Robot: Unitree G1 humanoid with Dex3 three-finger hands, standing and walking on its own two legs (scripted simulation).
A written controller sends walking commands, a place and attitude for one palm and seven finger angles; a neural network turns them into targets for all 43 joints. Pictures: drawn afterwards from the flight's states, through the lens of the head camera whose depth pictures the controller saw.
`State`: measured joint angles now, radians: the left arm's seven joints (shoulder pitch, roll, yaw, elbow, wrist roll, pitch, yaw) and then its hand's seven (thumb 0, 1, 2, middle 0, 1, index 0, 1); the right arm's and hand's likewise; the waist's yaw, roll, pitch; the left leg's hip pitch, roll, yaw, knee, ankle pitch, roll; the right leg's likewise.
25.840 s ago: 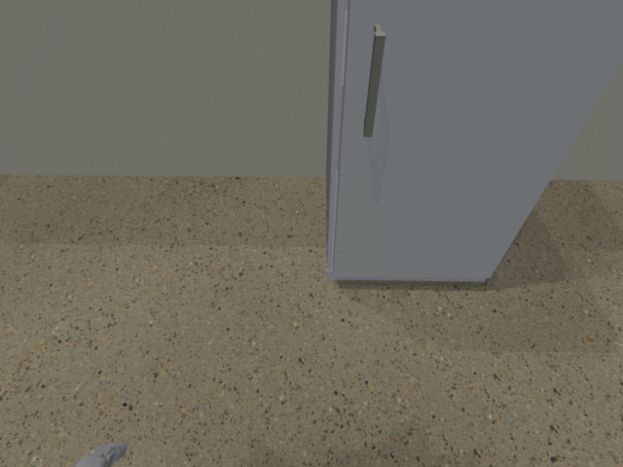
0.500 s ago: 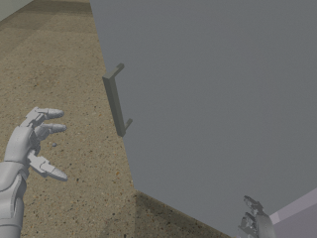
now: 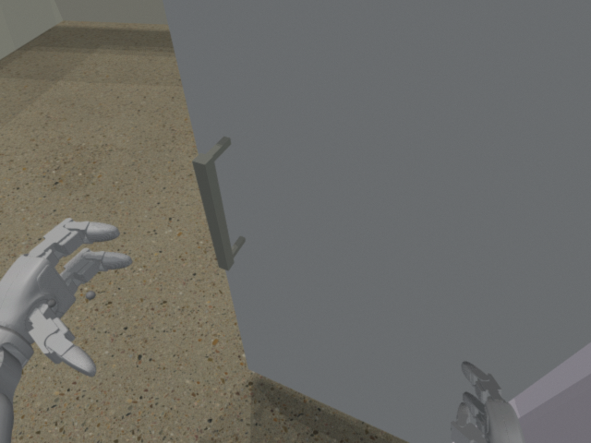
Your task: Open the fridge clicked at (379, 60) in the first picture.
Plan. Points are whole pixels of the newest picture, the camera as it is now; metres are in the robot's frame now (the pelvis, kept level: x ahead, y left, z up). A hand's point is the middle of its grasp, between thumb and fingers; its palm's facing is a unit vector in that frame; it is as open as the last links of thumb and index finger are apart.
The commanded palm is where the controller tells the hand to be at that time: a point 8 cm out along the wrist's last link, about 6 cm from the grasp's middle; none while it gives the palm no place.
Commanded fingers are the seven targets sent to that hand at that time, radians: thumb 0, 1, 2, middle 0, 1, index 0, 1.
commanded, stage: draw the hand back to the body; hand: left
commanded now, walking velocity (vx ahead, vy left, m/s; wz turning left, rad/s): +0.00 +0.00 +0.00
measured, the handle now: (224, 210) +0.41 +0.15 +0.10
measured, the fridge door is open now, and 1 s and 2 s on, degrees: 71 71 71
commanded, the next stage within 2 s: step back with the hand held close in 1.18 s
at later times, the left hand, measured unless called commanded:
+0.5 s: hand (52, 292) +0.22 +0.28 +0.16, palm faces +0.49 -0.80 -0.34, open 11.8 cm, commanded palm +0.17 +0.31 +0.17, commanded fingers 0.00 0.39 0.65 -0.22 -0.60 -0.22 -0.60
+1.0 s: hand (67, 299) +0.20 +0.25 +0.18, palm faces +0.48 -0.78 -0.40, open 7.6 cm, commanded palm +0.16 +0.28 +0.19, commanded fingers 0.00 0.90 0.90 -0.20 -0.30 -0.20 -0.30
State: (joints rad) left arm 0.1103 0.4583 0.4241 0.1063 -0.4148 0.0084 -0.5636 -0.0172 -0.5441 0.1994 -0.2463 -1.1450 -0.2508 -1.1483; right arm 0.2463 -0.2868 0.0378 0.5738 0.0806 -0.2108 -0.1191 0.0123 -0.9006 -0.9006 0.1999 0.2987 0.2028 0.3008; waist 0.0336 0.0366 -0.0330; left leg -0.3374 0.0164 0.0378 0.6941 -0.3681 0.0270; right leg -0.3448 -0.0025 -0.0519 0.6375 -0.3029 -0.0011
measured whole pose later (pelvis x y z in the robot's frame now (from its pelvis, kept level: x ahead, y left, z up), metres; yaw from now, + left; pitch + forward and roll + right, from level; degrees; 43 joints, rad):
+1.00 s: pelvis +0.01 -0.02 +0.02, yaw -1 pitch -6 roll +0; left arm 0.43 0.34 0.34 -0.34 -0.06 -0.10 0.14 0.01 0.84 0.87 -0.21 -0.33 -0.21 -0.33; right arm 0.16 -0.24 -0.01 0.71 -0.01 -0.15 -0.09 0.01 -0.90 -0.90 0.20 0.30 0.20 0.30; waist 0.08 0.07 0.05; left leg -0.06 0.03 0.05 0.41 -0.25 0.00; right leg -0.09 0.03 -0.04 0.39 -0.21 -0.03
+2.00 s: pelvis -0.07 +0.02 +0.00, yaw -1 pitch -1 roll -1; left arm 0.51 0.40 0.39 -0.49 0.00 -0.20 0.18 0.01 0.89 0.90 -0.21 -0.30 -0.21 -0.30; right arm 0.19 -0.22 0.01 0.60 0.00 -0.06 -0.10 0.01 -0.90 -0.90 0.20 0.30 0.20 0.30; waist 0.01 0.02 0.04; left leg -0.40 -0.01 0.07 0.62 -0.21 0.07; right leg -0.40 0.00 0.01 0.57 -0.18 0.02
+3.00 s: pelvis -0.28 +0.08 +0.02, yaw -6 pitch -2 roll +0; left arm 0.62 0.46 0.41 -0.57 -0.04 -0.15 0.17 0.01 0.89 0.90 -0.21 -0.30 -0.21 -0.30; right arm 0.26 -0.20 0.01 0.64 -0.02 -0.08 -0.07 0.01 -0.90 -0.90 0.20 0.30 0.21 0.30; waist 0.01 -0.05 -0.01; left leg -0.46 -0.01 0.04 0.72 -0.33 -0.01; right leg -0.24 0.04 0.02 0.48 -0.22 -0.06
